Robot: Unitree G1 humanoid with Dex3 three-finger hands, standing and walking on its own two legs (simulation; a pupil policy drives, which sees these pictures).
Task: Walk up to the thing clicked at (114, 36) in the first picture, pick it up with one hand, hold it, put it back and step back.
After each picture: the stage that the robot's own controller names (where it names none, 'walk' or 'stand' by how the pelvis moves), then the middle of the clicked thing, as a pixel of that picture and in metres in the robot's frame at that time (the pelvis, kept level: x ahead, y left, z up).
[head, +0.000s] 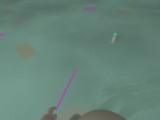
stand; (114, 38) +1.92 -0.47 -0.66
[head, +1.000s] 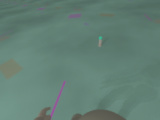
walk; (100, 41) +1.82 +0.01 -0.63
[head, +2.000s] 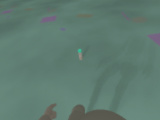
walk; (80, 54) +1.21 +0.35 -0.65
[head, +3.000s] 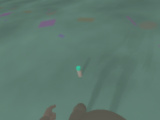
walk; (79, 71) +0.79 +0.30 -0.65
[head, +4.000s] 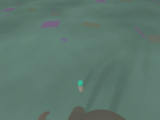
walk; (80, 86) +0.55 +0.20 -0.64
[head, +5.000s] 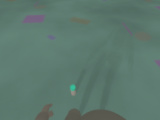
stand; (73, 90) +0.43 +0.21 -0.64
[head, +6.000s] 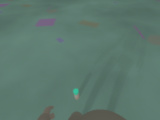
stand; (76, 94) +0.41 +0.21 -0.65
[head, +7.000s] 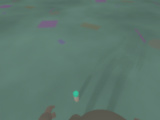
stand; (76, 96) +0.39 +0.20 -0.66
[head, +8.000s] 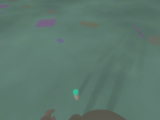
stand; (76, 94) +0.40 +0.21 -0.66
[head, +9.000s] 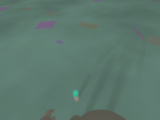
stand; (76, 96) +0.40 +0.21 -0.66
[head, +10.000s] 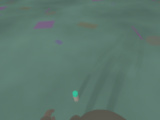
stand; (75, 96) +0.39 +0.21 -0.66
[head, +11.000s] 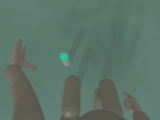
go down; (65, 60) +0.45 +0.24 -0.34
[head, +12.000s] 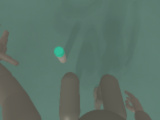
go down; (61, 55) +0.46 +0.26 -0.27
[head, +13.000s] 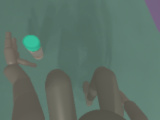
close in; (35, 49) +0.44 +0.30 -0.17
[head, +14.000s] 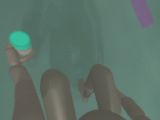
close; (24, 48) +0.44 +0.31 -0.16
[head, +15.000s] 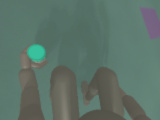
lift; (38, 57) +0.36 +0.30 -0.15
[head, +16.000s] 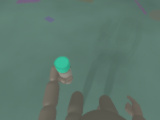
lift; (65, 72) +0.32 +0.19 +0.04
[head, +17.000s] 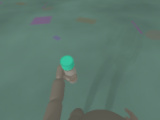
hold; (70, 71) +0.33 +0.16 +0.07
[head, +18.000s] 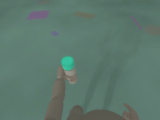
hold; (70, 72) +0.34 +0.17 +0.03
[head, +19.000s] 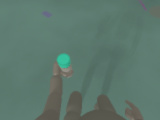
crouch; (66, 67) +0.37 +0.19 -0.02
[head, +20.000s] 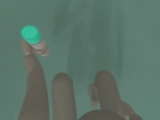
lower; (39, 44) +0.48 +0.30 -0.07
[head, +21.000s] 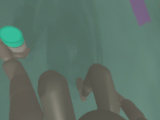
lower; (17, 46) +0.45 +0.32 -0.16
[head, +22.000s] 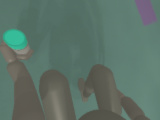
lower; (21, 48) +0.43 +0.32 -0.16
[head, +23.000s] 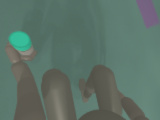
lower; (25, 49) +0.43 +0.32 -0.16
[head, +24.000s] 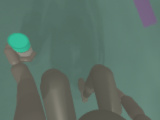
lower; (24, 50) +0.42 +0.31 -0.16
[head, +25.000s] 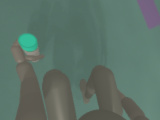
open; (32, 50) +0.43 +0.30 -0.17
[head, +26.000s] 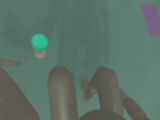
stand; (40, 48) +0.42 +0.29 -0.17
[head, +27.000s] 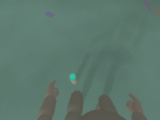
stand; (73, 79) +0.41 +0.21 -0.50
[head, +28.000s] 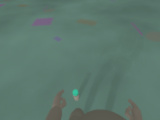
stand; (76, 95) +0.39 +0.19 -0.60
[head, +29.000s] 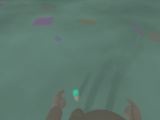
stand; (76, 95) +0.39 +0.19 -0.60
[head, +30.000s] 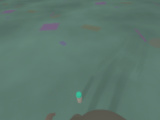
stand; (79, 97) +0.40 +0.18 -0.65
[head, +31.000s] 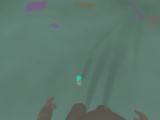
walk; (79, 81) +0.47 +0.16 -0.63
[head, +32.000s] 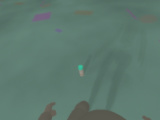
walk; (81, 70) +0.72 +0.24 -0.64
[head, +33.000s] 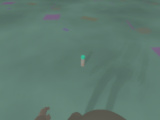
stand; (82, 61) +1.07 +0.18 -0.64
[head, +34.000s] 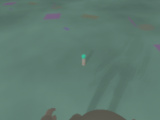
stand; (83, 60) +1.06 +0.20 -0.66
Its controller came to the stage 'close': yes
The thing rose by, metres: 0.69
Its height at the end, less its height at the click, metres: +0.00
